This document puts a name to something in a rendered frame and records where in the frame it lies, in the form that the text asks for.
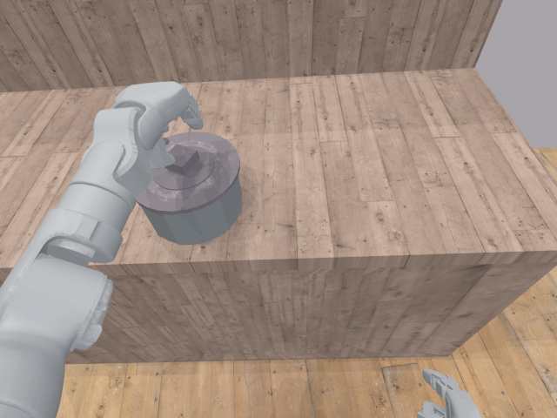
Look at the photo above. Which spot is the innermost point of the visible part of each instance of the pot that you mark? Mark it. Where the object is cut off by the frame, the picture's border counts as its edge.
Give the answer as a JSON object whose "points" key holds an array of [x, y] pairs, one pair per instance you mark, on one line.
{"points": [[202, 225]]}

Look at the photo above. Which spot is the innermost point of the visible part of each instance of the knob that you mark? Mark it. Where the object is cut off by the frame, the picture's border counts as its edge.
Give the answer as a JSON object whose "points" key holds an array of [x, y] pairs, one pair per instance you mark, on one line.
{"points": [[185, 159]]}

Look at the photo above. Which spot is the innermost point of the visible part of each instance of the robot left forearm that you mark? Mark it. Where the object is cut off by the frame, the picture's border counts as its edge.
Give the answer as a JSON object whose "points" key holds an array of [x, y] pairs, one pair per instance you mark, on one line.
{"points": [[87, 223]]}

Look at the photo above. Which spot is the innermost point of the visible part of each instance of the table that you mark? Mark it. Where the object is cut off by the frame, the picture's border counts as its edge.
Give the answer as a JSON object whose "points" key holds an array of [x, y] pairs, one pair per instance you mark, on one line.
{"points": [[391, 207]]}

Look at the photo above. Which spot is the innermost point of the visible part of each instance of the robot right hand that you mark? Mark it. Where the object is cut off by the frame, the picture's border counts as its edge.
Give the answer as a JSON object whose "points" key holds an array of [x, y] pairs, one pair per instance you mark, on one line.
{"points": [[459, 404]]}

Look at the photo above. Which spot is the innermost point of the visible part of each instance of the left robot upper arm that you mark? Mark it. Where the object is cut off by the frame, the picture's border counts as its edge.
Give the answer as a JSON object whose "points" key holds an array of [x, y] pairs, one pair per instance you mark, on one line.
{"points": [[58, 306]]}

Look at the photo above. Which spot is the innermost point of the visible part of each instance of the lid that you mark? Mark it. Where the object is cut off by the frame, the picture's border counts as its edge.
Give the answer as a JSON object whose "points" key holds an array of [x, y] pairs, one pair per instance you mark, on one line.
{"points": [[206, 182]]}

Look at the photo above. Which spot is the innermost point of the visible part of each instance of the robot left hand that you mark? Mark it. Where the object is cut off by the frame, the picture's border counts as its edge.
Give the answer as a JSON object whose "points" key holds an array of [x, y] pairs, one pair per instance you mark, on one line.
{"points": [[171, 100]]}

